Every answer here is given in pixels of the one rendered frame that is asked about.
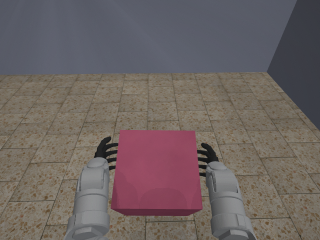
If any robot left forearm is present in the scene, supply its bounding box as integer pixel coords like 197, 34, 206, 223
63, 157, 110, 240

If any robot right forearm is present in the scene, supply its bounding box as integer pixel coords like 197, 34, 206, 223
205, 161, 258, 240

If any right robot hand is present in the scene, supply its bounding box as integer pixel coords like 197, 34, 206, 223
197, 143, 219, 177

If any carton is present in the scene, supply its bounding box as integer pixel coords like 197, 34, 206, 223
110, 130, 203, 216

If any left robot hand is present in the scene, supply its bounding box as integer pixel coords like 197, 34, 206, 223
94, 136, 118, 171

